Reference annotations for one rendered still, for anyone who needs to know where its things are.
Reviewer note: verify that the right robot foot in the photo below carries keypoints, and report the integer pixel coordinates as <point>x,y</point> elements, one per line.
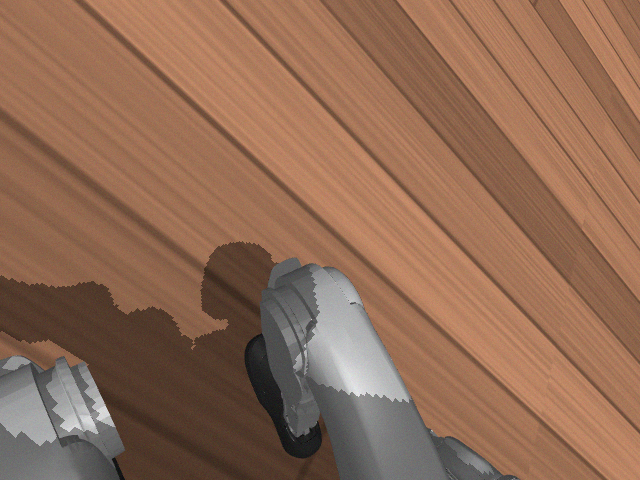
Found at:
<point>269,396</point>

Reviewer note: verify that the right robot hand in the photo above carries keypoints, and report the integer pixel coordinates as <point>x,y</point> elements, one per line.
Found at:
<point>461,462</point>

